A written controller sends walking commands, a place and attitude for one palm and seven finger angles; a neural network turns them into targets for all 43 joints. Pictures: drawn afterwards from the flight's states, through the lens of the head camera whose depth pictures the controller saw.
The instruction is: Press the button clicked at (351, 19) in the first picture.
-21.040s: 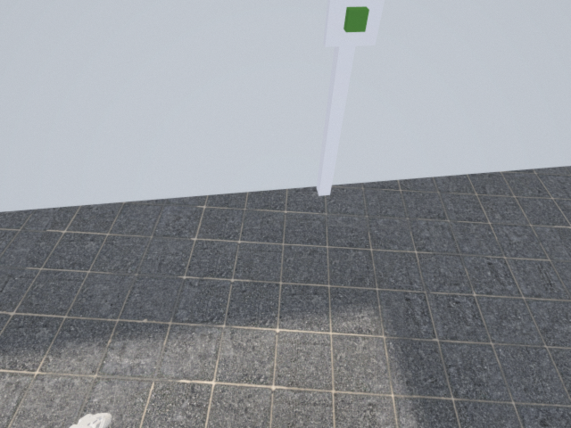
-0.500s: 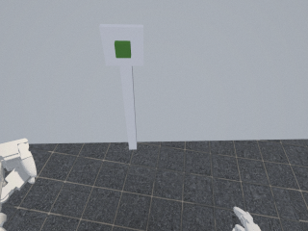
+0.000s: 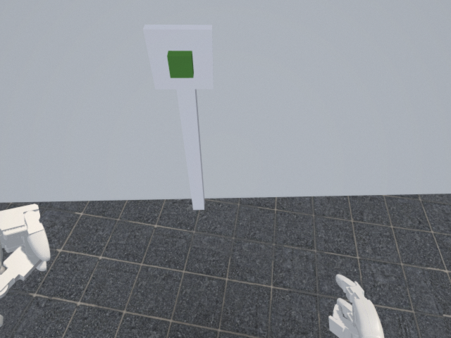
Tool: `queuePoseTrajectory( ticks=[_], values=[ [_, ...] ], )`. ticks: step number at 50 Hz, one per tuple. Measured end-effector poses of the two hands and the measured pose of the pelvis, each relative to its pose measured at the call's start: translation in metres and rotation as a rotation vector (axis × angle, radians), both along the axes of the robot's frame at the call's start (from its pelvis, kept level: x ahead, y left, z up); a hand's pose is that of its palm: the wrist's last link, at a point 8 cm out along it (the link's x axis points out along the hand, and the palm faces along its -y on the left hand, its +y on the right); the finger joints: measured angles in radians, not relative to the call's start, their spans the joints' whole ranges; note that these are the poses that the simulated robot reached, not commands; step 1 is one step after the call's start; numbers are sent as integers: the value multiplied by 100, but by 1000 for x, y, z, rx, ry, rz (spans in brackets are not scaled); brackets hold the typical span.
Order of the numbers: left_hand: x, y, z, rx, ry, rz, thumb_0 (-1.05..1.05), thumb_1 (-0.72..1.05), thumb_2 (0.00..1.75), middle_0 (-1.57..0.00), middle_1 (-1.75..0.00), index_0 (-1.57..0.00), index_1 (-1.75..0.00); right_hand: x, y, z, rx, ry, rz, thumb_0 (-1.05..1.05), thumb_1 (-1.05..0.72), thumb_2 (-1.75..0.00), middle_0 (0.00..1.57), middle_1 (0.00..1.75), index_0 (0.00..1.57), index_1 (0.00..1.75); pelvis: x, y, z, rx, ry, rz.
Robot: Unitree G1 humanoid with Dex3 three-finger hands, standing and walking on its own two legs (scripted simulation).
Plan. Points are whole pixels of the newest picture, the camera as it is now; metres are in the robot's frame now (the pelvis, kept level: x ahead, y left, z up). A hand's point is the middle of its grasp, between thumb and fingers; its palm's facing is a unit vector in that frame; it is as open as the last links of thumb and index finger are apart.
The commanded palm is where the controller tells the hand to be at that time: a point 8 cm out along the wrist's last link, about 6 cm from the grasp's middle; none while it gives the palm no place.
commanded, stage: let the arm hang, fingers relaxed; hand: left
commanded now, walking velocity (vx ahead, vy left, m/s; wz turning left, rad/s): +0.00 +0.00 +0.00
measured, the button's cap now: (181, 64) +0.78 +0.18 +0.08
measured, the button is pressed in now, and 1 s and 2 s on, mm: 0 0 0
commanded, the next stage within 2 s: stand and wait in 1.14 s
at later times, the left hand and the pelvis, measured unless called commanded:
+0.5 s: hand out of the picture -0.07 +0.21 -0.18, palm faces +0.05 -0.97 -0.23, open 4.4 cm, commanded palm none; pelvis -0.03 +0.01 +0.00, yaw +2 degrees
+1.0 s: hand out of the picture -0.04 +0.17 -0.18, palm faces +0.06 -0.98 -0.18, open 7.3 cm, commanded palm none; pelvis -0.03 +0.01 +0.00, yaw +1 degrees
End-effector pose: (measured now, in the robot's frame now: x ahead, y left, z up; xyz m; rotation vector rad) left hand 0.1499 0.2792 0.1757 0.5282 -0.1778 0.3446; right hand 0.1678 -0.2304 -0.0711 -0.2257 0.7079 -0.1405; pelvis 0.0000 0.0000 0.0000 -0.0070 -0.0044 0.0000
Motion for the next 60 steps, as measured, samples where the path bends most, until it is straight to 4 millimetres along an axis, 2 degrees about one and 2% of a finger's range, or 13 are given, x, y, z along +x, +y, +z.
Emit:
queuePoseTrajectory(
  ticks=[2, 4, 8, 11, 13, 15, 17, 25, 31, 36, 42, 47, 60],
  values=[
    [0, 1, -1, -7, -1, -3, 2, 89, 89, -131, -150, -131, -150, -1, 1, 1, -1, -3, -3, 2, -91, -90, 21, 30, 20, 30, -1, 1, 0, -2, 1, -1],
    [8, 5, -27, -5, 90, -28, 1, 89, 89, -131, -150, -131, -149, -2, -1, -7, 15, 5, 39, 1, -91, -90, 21, 30, 20, 30, -5, 5, -2, -4, 14, 13],
    [10, 20, -148, -173, 557, 47, 1, 90, 89, -127, -147, -127, -146, -17, -9, -34, 17, 119, 55, 1, -91, -90, 21, 30, 20, 30, -13, 12, -9, -3, 18, 25],
    [-22, 8, -234, -314, 895, 106, 1, 90, 89, -120, -141, -120, -140, -44, -13, -44, 6, 210, 21, 1, -91, -90, 21, 30, 20, 30, -19, 12, -11, 4, 5, 24],
    [-54, -11, -276, -397, 1080, 118, 1, 91, 89, -115, -135, -115, -134, -69, -13, -48, -3, 284, -5, 1, -91, -90, 20, 30, 20, 30, -22, 12, -10, 6, -7, 20],
    [-88, -32, -304, -471, 1232, 117, 1, 91, 89, -109, -129, -108, -128, -97, -12, -52, -10, 373, -28, 1, -91, -90, 20, 30, 20, 30, -24, 11, -9, 4, -16, 19],
    [-120, -33, -318, -484, 1321, 178, 2, 90, 89, -101, -125, -102, -121, -126, -9, -55, -10, 469, -46, 1, -91, -90, 20, 30, 20, 30, -26, 10, -7, 0, -21, 22],
    [-219, -21, -320, -556, 1551, 337, 1, 90, 89, -74, -95, -74, -92, -219, 15, -68, 45, 758, -99, 1, -91, -90, 20, 30, 20, 30, -32, 13, -1, -11, -23, 29],
    [-250, -25, -313, -562, 1630, 380, 1, 91, 89, -53, -69, -53, -68, -248, 36, -75, 107, 817, -126, 1, -91, -90, 20, 30, 20, 30, -34, 18, 0, -6, -23, 22],
    [-244, -34, -315, -577, 1616, 364, 1, 91, 89, -37, -50, -36, -49, -250, 48, -80, 139, 808, -132, 1, -91, -90, 20, 30, 20, 30, -34, 20, -1, -2, -23, 17],
    [-217, -49, -321, -600, 1547, 309, 1, 91, 89, -25, -37, -25, -36, -237, 54, -82, 153, 761, -130, 1, -91, -90, 20, 30, 20, 30, -34, 19, -1, 2, -23, 15],
    [-196, -57, -323, -602, 1503, 270, 1, 91, 89, -22, -33, -22, -32, -224, 51, -82, 152, 719, -131, 1, -91, -90, 20, 30, 20, 30, -32, 17, -1, 4, -22, 14],
    [-187, -52, -319, -583, 1504, 292, 1, 91, 89, -20, -30, -20, -30, -208, 31, -79, 121, 715, -134, 1, -91, -90, 20, 30, 19, 30, -23, 9, 1, 5, -19, 14]
  ],
)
